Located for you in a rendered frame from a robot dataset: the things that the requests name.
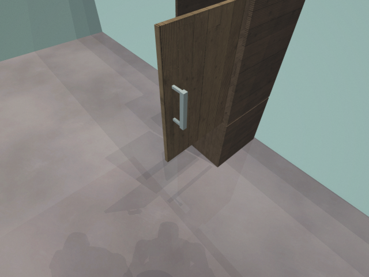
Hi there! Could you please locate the handle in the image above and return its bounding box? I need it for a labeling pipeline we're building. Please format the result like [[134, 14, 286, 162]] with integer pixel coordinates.
[[172, 85, 188, 130]]

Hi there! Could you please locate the cupboard door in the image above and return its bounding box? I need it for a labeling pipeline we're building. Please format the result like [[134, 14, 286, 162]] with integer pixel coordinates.
[[154, 0, 247, 162]]

